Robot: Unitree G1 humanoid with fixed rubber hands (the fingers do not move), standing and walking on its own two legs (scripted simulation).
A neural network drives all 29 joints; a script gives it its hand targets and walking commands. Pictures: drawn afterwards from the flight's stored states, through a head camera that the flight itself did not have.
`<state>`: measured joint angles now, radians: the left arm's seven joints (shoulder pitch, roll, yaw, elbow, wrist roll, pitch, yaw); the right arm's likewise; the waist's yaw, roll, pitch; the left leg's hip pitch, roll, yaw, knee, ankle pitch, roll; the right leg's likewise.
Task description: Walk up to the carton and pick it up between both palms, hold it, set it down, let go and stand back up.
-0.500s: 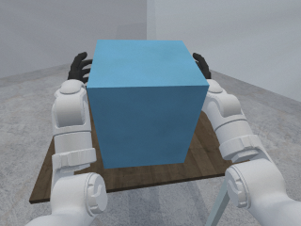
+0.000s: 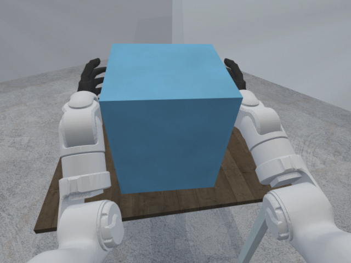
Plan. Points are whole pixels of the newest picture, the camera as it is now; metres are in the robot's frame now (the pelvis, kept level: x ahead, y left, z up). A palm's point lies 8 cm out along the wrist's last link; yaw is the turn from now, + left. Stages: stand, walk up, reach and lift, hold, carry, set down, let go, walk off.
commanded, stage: hold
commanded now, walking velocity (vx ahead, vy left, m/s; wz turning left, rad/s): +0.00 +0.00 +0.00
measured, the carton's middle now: (166, 119) +0.36 +0.02 +0.21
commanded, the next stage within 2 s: none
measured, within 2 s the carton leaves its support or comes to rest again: neither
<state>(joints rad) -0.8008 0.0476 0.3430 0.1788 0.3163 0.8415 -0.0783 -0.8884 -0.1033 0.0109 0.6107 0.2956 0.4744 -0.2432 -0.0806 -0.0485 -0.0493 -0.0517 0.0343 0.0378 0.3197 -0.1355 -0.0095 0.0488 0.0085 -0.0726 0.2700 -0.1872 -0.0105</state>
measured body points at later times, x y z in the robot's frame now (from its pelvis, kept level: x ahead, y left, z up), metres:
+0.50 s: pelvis +0.00 +0.00 +0.00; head -0.10 +0.02 +0.44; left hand +0.36 +0.17 +0.29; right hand +0.36 -0.14 +0.28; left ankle +0.03 +0.12 -0.75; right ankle -0.01 -0.10 -0.75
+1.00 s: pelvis -0.01 +0.00 +0.00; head -0.09 +0.03 +0.44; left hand +0.37 +0.17 +0.27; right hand +0.37 -0.13 +0.27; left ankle +0.03 +0.12 -0.75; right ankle -0.01 -0.10 -0.75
